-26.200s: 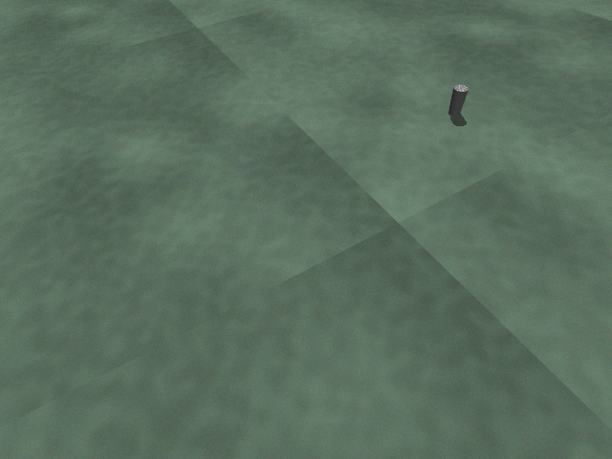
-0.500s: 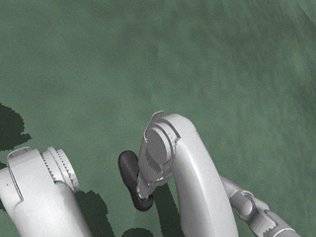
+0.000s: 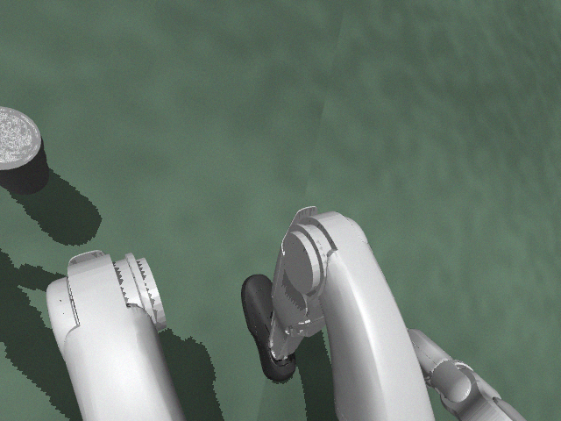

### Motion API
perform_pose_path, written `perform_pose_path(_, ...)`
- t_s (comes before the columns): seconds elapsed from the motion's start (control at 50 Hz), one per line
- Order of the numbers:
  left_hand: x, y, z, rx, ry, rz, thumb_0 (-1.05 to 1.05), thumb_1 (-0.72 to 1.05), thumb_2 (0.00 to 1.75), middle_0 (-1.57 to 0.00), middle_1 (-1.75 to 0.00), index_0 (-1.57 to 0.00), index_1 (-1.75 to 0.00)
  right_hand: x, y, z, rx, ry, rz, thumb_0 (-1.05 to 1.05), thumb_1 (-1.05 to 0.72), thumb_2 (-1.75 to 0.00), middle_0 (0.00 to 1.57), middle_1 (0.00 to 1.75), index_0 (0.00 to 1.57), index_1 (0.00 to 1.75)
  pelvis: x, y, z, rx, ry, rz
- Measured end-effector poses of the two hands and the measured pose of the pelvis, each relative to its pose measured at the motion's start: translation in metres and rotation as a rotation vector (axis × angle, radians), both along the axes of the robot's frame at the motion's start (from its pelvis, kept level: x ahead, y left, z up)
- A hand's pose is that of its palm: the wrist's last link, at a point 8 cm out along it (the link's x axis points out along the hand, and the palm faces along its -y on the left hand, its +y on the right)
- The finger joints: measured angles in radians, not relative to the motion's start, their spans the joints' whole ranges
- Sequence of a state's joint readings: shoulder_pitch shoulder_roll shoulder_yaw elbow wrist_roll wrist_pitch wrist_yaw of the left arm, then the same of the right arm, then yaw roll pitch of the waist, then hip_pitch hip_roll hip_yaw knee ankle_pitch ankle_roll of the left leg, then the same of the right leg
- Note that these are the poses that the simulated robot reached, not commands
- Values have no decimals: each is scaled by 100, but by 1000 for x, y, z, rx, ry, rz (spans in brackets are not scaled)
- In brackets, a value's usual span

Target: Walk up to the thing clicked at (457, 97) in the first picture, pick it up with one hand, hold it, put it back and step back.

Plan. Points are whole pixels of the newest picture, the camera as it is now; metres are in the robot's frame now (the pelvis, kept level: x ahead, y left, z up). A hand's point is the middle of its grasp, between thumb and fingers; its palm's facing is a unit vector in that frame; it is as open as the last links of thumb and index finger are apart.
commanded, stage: rise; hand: left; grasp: from the side
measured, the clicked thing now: (14, 159) +0.47 +0.28 -0.23
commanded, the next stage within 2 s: home in 0.06 s
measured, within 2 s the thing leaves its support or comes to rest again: neither
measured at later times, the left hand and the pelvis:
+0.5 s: hand out of the picture +0.34 +0.38 +0.00, palm faces +0.26 -0.83 -0.49, open 17.1 cm; pelvis +0.01 -0.01 +0.09, yaw +8 degrees
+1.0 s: hand out of the picture +0.27 +0.28 +0.21, palm faces +0.31 -0.87 -0.39, open 17.1 cm; pelvis +0.07 -0.01 +0.31, yaw +13 degrees
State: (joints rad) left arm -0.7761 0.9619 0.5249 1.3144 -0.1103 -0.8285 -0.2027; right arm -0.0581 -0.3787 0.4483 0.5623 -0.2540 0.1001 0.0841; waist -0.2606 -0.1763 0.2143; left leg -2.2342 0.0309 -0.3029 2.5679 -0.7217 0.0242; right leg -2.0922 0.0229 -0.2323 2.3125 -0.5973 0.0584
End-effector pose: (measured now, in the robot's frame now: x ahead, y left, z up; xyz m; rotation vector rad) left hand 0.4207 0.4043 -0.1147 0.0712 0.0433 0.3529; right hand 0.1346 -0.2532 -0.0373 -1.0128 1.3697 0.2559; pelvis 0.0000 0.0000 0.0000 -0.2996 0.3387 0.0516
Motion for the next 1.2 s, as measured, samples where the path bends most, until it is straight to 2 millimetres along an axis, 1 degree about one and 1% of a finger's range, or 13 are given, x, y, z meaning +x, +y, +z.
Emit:
perform_pose_path(0.12, -11, -4, 2, 8, 171, -49, -2, -59, 5, -7, -5, -7, -5, 7, 1, -4, 54, -66, -106, 0, -91, -91, 21, 30, 21, 30, 0, -3, 6, 28, 42, 12)
perform_pose_path(0.16, -15, -2, 10, 29, 204, -44, -2, -59, 6, -8, -5, -7, -6, 9, 2, -3, 71, -83, -147, 0, -92, -91, 21, 30, 21, 30, 1, -4, 9, 37, 59, 15)
perform_pose_path(0.24, -28, 16, 42, 114, 257, 2, -2, -57, 9, -9, -7, -8, -7, 11, 3, -1, 112, -119, -226, 0, -94, -92, 21, 30, 21, 30, 3, -7, 19, 58, 100, 29)
perform_pose_path(0.36, -62, 44, 108, 235, 360, 103, -2, -51, 10, -8, -7, -8, -8, 15, 1, -2, 184, -130, -339, 0, -92, -91, 21, 30, 21, 30, 8, -7, 43, 91, 182, 50)
perform_pose_path(0.42, -83, 39, 131, 267, 442, 106, -2, -49, 10, -7, -7, -7, -8, 21, 2, 0, 232, -136, -386, 1, -91, -91, 21, 30, 21, 30, 11, -7, 58, 113, 221, 59)
perform_pose_path(0.5, -112, 13, 151, 261, 547, 85, -2, -49, 10, -7, -7, -7, -7, 38, 7, 12, 294, -168, -426, 1, -90, -90, 21, 30, 21, 30, 13, -9, 86, 140, 248, 67)
perform_pose_path(0.56, -130, -11, 170, 236, 590, 72, -2, -48, 10, -7, -7, -7, -7, 56, 13, 34, 334, -215, -434, 1, -90, -90, 21, 30, 21, 30, 16, -12, 112, 157, 254, 73)
perform_pose_path(0.64, -150, -36, 201, 198, 634, 76, -2, -45, 12, -7, -7, -7, -8, 85, 21, 76, 374, -303, -417, 1, -90, -90, 21, 30, 21, 30, 22, -17, 152, 177, 249, 85)
perform_pose_path(0.76, -168, -50, 260, 156, 680, 138, -1, -44, 12, -8, -8, -8, -8, 126, 28, 150, 407, -444, -382, 1, -90, -90, 21, 30, 21, 30, 38, -19, 214, 195, 223, 105)
perform_pose_path(0.84, -175, -58, 297, 124, 714, 164, -1, -44, 12, -7, -7, -7, -8, 144, 30, 196, 424, -520, -364, 1, -90, -90, 21, 30, 21, 30, 50, -16, 251, 202, 189, 117)
perform_pose_path(0.92, -179, -71, 326, 83, 752, 169, -1, -46, 11, -7, -7, -7, -7, 151, 31, 234, 437, -565, -359, 1, -90, -90, 21, 30, 21, 30, 60, -13, 283, 212, 145, 128)
perform_pose_path(1.02, -187, -92, 363, 35, 773, 161, -1, -48, 10, -6, -7, -6, -7, 148, 33, 275, 448, -594, -375, 1, -90, -90, 21, 30, 21, 30, 72, -10, 320, 227, 83, 138)
perform_pose_path(1.2, -207, -122, 433, -11, 768, 150, -1, -50, 8, -6, -6, -6, -6, 141, 44, 333, 481, -654, -408, 1, -90, -90, 21, 30, 21, 30, 89, -3, 374, 251, -40, 163)
